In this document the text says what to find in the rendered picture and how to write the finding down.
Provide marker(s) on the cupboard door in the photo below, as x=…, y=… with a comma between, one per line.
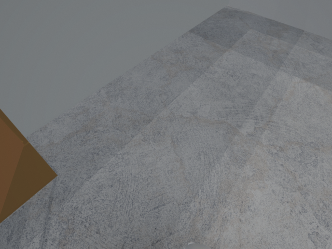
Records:
x=10, y=151

